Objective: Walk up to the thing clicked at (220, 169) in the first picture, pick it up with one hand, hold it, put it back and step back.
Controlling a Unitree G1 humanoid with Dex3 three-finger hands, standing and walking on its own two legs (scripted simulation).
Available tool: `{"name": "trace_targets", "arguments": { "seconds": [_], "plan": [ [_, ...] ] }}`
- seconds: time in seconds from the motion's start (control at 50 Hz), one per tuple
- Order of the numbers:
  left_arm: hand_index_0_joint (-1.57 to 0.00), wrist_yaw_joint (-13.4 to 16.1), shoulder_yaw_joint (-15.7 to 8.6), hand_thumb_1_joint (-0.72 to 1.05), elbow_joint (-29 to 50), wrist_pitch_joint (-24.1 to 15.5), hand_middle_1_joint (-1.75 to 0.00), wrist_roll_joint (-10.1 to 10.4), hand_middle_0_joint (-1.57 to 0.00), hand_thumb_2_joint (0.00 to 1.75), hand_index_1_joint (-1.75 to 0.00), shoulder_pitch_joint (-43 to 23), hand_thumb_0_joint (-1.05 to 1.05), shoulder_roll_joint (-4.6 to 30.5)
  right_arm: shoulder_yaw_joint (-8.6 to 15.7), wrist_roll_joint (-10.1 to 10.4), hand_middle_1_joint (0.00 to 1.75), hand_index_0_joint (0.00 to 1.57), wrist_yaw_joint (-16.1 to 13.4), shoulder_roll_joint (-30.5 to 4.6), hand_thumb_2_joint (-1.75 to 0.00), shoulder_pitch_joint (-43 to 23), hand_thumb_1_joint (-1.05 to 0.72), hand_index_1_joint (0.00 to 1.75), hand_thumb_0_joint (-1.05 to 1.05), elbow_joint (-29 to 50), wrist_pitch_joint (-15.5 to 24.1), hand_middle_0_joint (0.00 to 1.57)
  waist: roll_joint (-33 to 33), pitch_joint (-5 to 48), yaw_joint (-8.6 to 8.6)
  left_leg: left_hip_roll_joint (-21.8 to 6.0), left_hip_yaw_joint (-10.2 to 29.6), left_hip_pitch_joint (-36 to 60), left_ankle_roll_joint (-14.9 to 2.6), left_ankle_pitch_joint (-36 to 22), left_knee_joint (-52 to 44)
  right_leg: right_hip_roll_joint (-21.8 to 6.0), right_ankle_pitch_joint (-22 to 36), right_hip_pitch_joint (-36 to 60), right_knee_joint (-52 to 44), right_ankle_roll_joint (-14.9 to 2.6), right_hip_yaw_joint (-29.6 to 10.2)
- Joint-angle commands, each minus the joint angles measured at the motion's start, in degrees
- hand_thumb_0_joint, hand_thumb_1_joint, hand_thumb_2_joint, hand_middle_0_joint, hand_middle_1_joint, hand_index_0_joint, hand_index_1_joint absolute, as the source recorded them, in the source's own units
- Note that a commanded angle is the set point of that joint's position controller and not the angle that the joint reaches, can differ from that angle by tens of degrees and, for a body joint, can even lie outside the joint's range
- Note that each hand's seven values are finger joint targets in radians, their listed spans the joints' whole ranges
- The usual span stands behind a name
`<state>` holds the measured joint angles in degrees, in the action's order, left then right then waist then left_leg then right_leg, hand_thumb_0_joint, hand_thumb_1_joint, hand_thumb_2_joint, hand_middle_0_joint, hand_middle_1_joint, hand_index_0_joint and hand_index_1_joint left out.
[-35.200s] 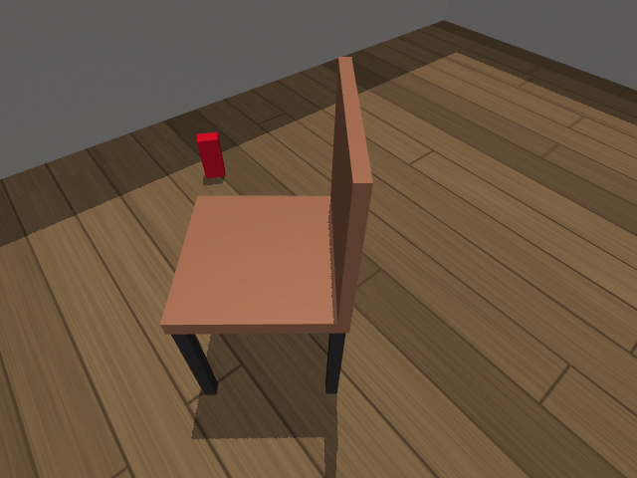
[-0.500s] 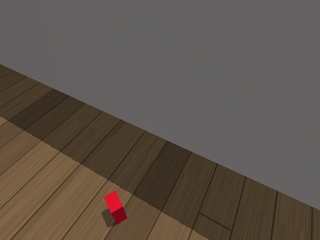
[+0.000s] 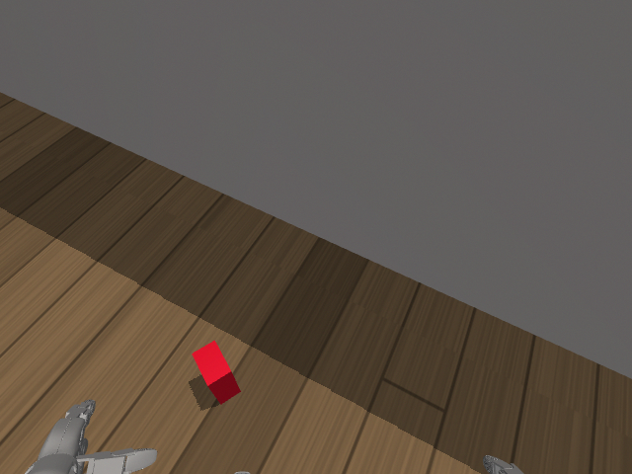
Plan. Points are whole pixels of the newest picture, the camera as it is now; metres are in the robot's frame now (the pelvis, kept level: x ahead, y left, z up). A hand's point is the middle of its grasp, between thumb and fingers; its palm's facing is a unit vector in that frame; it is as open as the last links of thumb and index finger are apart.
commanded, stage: go down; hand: left
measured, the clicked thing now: (218, 374) +0.41 +0.25 -0.64
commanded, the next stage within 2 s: none
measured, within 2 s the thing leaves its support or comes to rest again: neither
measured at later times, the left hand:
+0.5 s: hand out of the picture +0.15 +0.30 -0.17, palm faces +0.13 -0.93 -0.34, open 17.4 cm
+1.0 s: hand (81, 429) +0.22 +0.37 -0.25, palm faces +0.25 -0.93 -0.25, open 17.5 cm
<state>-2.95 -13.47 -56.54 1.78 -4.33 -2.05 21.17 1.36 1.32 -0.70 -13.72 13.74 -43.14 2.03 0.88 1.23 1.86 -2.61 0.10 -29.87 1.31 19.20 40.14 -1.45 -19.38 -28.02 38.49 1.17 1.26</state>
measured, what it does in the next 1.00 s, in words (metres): lowers itself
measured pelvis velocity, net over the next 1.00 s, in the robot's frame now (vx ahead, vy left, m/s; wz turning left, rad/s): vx -0.04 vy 0.01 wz -0.02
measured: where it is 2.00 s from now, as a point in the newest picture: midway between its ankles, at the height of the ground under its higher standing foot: outside the picture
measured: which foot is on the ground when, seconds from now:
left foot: down 0.00-1.00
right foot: down 0.00-1.00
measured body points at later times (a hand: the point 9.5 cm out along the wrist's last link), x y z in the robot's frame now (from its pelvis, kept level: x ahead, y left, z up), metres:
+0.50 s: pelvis +0.00 +0.01 -0.05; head +0.08 +0.03 +0.39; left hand +0.14 +0.34 -0.15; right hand +0.18 -0.24 -0.13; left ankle +0.00 +0.13 -0.72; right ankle -0.01 -0.14 -0.72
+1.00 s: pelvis -0.04 +0.01 -0.18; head +0.12 +0.05 +0.24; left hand +0.20 +0.42 -0.23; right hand +0.14 -0.26 -0.27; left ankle +0.00 +0.13 -0.72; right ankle -0.01 -0.14 -0.72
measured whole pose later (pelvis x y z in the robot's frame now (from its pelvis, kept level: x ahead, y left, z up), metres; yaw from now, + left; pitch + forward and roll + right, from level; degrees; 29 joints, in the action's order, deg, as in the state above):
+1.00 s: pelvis -0.04 +0.01 -0.18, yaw -1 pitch +29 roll -4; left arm -19.7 -33.3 -41.3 -10.7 7.0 -3.8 32.2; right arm 0.0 -0.7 -3.0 -16.4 8.0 -35.2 11.9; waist 1.7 9.2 1.1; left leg -2.5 4.2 -84.5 1.2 37.1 92.8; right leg -1.5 -37.5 -81.0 90.0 1.6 2.3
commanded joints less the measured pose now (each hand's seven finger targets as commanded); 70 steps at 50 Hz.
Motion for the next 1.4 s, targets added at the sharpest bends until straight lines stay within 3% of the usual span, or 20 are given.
{"name": "trace_targets", "arguments": {
  "seconds": [0.0, 0.12, 0.16, 0.24, 0.4, 0.48, 0.54, 0.56, 0.62, 0.66, 0.74, 0.78, 0.9, 0.98, 1.02, 1.04, 1.12, 1.24, 1.28, 1.38],
  "plan": [
    [-0.11, -0.73, -4.15, -0.41, 9.08, 0.73, -0.07, 0.59, -0.11, 0.00, -0.07, 6.15, 0.00, 11.44, 4.17, 0.12, 0.30, 0.20, -0.43, -10.48, -0.90, -1.29, -0.91, 0.30, 0.00, 10.08, 2.49, 0.20, -3.25, 12.80, -2.06, 2.32, -1.05, 0.19, -0.94, -12.06, 1.69, 1.96, 9.55, 0.20, 2.57, -2.31, 1.44],
    [-0.13, -1.99, -3.34, -0.61, 23.60, 1.71, -0.06, 1.63, -0.13, 0.00, -0.06, 6.58, 0.00, 9.88, 4.58, 0.05, 0.30, 0.20, -1.24, -10.12, -0.88, -0.19, -0.86, 0.30, 0.00, 13.53, 4.58, 0.20, -5.09, 16.36, -0.32, 1.12, 0.51, -1.85, -0.84, -10.68, 6.66, 2.04, 7.67, -6.87, 9.21, -2.20, 1.79],
    [-0.13, -1.52, -4.75, -0.61, 28.81, 2.61, -0.07, 1.73, -0.13, 0.00, -0.07, 7.42, 0.00, 11.59, 4.72, -0.01, 0.30, 0.20, -1.79, -10.09, -0.88, 0.06, -0.86, 0.30, 0.00, 14.33, 5.14, 0.20, -5.70, 18.03, -0.43, 0.91, 0.66, -2.09, -0.86, -11.04, 8.10, 1.88, 7.98, -8.30, 10.41, -2.11, 1.72],
    [-0.12, -0.96, -5.46, -0.61, 32.81, 5.67, -0.05, 1.86, -0.12, 0.00, -0.05, 13.50, 0.00, 11.46, 4.17, 0.04, 0.30, 0.20, -2.64, -9.62, -0.88, -0.17, -0.85, 0.30, 0.00, 15.90, 5.95, 0.20, -4.95, 17.85, -0.76, 1.26, 0.51, -4.14, -1.16, -10.16, 10.00, 1.66, 7.82, -8.32, 11.22, -1.85, 1.57],
    [-0.12, -1.04, -7.82, -0.61, 38.34, 9.94, -0.05, 2.56, -0.12, 0.00, -0.05, 16.84, 0.00, 12.13, 3.19, -0.65, 0.30, 0.20, -4.03, -8.81, -0.88, -0.96, -0.86, 0.30, 0.00, 17.40, 7.63, 0.20, -6.29, 17.58, -0.25, 1.15, 0.83, -7.35, -1.25, -11.53, 13.70, 1.47, 8.31, -10.86, 14.29, -1.79, 1.71],
    [-0.12, -2.22, -8.28, -0.61, 37.94, 9.43, -0.06, 3.22, -0.12, 0.00, -0.06, 18.93, 0.00, 11.30, 3.10, -1.04, 0.30, 0.20, -4.09, -8.41, -0.88, -0.82, -0.86, 0.30, 0.00, 17.40, 8.57, 0.20, -7.04, 15.79, -0.18, 1.02, 1.33, -10.71, -1.16, -7.53, 14.70, 1.73, 4.43, -14.81, 16.14, -2.11, 1.98],
    [-0.13, -3.75, -9.50, -0.61, 42.48, 7.64, -0.06, 4.28, -0.13, 0.00, -0.06, 18.41, 0.00, 12.42, 3.19, -1.22, 0.30, 0.20, -3.91, -8.57, -0.89, -1.81, -0.87, 0.30, 0.00, 19.15, 9.48, 0.20, -8.82, 19.14, -0.83, 0.75, 2.03, -10.83, -1.02, -10.78, 16.64, 1.62, 6.02, -15.76, 18.98, -2.32, 2.31],
    [-0.14, -4.18, -9.94, -0.61, 38.59, 7.60, -0.06, 4.52, -0.14, 0.00, -0.06, 20.90, 0.00, 12.05, 3.27, -1.30, 0.30, 0.20, -3.75, -8.50, -0.89, -0.74, -0.88, 0.30, 0.00, 17.80, 9.51, 0.20, -7.31, 18.66, -0.42, 0.89, 1.96, -11.91, -1.18, -10.49, 17.53, 1.68, 5.89, -16.33, 19.25, -2.22, 2.20],
    [-0.13, -5.24, -10.71, -0.61, 40.02, 5.74, -0.05, 5.19, -0.13, 0.00, -0.05, 20.18, 0.00, 12.29, 3.34, -1.43, 0.30, 0.20, -3.71, -8.39, -0.89, -1.49, -0.89, 0.30, 0.00, 18.49, 10.11, 0.20, -7.23, 18.76, -0.39, 1.10, 1.40, -14.43, -1.48, -7.46, 19.59, 1.67, 4.55, -18.64, 20.54, -2.09, 1.80],
    [-0.13, -5.62, -11.52, -0.61, 40.66, 3.83, -0.07, 5.61, -0.13, 0.00, -0.06, 15.36, 0.00, 13.31, 3.36, -1.51, 0.30, 0.20, -3.53, -8.71, -0.89, -2.13, -0.89, 0.30, 0.00, 18.91, 10.70, 0.20, -6.36, 19.00, 0.48, 1.02, 1.64, -16.88, -1.67, -5.22, 21.45, 1.58, 3.12, -20.99, 22.22, -2.06, 1.66],
    [-0.13, -7.18, -16.19, -0.61, 32.45, -2.74, -0.05, 6.84, -0.12, 0.00, -0.04, 7.15, 0.00, 17.84, 3.38, -1.73, 0.30, 0.20, -3.32, -9.67, -0.90, -2.79, -0.91, 0.30, 0.00, 17.19, 11.72, 0.20, -4.01, 18.02, 0.37, 1.19, 1.78, -27.20, -2.26, 2.57, 28.24, 1.51, -3.45, -30.42, 28.75, -2.05, 1.06],
    [-0.13, -8.84, -18.86, -0.61, 30.71, -7.26, -0.04, 8.12, -0.12, 0.00, -0.04, 4.17, 0.00, 20.87, 3.39, -1.75, 0.30, 0.20, -3.24, -10.13, -0.89, -2.47, -0.91, 0.30, 0.00, 16.12, 12.19, 0.20, -5.94, 21.77, -0.78, 1.41, 1.99, -29.99, -2.13, 3.87, 31.29, 1.40, -5.06, -34.29, 32.96, -2.21, 0.77],
    [-0.10, -15.82, -25.89, -0.61, 24.59, -15.66, -0.09, 12.09, -0.10, 0.01, -0.09, -1.38, 0.00, 28.42, 3.10, -1.82, 0.30, 0.20, -3.36, -12.81, -0.89, -1.99, -0.88, 0.30, 0.00, 14.16, 12.38, 0.20, -8.59, 32.76, -3.08, 1.50, 2.22, -33.85, -2.10, 0.32, 39.46, 1.05, -4.16, -39.95, 40.30, -2.63, -0.78],
    [-0.10, -20.26, -28.70, -0.61, 19.51, -17.68, -0.10, 13.21, -0.10, 0.03, -0.10, -4.75, 0.00, 31.24, 3.22, -1.80, 0.30, 0.20, -3.30, -14.72, -0.89, -1.88, -0.89, 0.30, 0.00, 12.57, 11.70, 0.20, -11.18, 36.56, -4.64, 0.72, 4.61, -32.75, -1.42, -0.99, 41.28, 1.53, -4.39, -47.87, 46.11, -3.35, 1.72],
    [-0.10, -21.72, -30.27, -0.61, 18.39, -18.38, -0.09, 13.35, -0.10, 0.03, -0.10, -7.37, 0.00, 33.67, 3.03, -1.97, 0.30, 0.20, -3.32, -15.16, -0.89, -1.70, -0.89, 0.30, 0.00, 11.94, 11.42, 0.20, -11.59, 37.40, -4.38, 0.73, 5.01, -34.46, -1.40, -0.30, 42.51, 1.54, -4.68, -49.19, 47.66, -3.35, 1.89],
    [-0.10, -22.58, -30.33, -0.61, 13.82, -18.32, -0.10, 13.59, -0.10, 0.03, -0.10, -5.16, 0.00, 32.38, 2.58, -1.84, 0.30, 0.20, -3.26, -15.10, -0.89, -1.98, -0.89, 0.30, 0.00, 11.82, 11.34, 0.20, -10.18, 36.72, -4.10, 0.55, 5.62, -35.07, -1.45, -0.77, 42.90, 1.63, -4.42, -50.53, 48.70, -3.34, 2.33],
    [-0.09, -24.38, -33.46, -0.60, 16.00, -20.97, -0.10, 14.66, -0.09, 0.05, -0.10, -14.78, 0.00, 37.45, 2.08, -2.09, 0.30, 0.20, -3.34, -15.45, -0.90, -1.99, -0.89, 0.30, 0.00, 11.15, 10.91, 0.20, -9.10, 39.50, -3.22, 0.78, 4.86, -39.96, -2.14, 0.83, 48.04, 1.72, -5.13, -52.44, 51.21, -3.16, 1.88],
    [-0.09, -26.68, -36.38, -0.52, 12.00, -23.97, -0.11, 14.66, -0.08, 0.06, -0.11, -22.01, 0.00, 43.35, 1.29, -2.68, 0.30, 0.20, -3.87, -16.43, -0.89, -2.83, -0.88, 0.30, 0.00, 10.34, 10.75, 0.20, -10.84, 36.55, -2.79, 0.57, 5.41, -46.47, -1.99, 11.68, 50.62, 1.85, -12.78, -59.23, 54.73, -3.09, 1.89],
    [-0.09, -27.65, -36.83, -0.52, 9.20, -23.95, -0.12, 14.92, -0.08, 0.06, -0.11, -21.53, 0.00, 43.56, 0.62, -2.72, 0.30, 0.20, -3.91, -16.50, -0.89, -2.70, -0.88, 0.30, 0.00, 10.01, 10.49, 0.20, -10.70, 37.35, -3.02, 0.63, 5.04, -46.99, -2.06, 11.18, 51.81, 1.92, -12.36, -59.90, 55.37, -3.12, 1.88],
    [-0.08, -29.61, -39.11, -0.53, 9.38, -23.44, -0.10, 15.24, -0.08, 0.05, -0.10, -24.18, 0.00, 49.01, -0.46, -2.99, 0.30, 0.20, -3.90, -17.10, -0.90, -1.94, -0.88, 0.30, 0.00, 9.48, 9.99, 0.20, -11.94, 41.28, -3.63, 0.68, 4.05, -49.22, -2.17, 7.61, 55.49, 2.02, -10.49, -59.19, 57.97, -3.19, 2.30]
  ]
}}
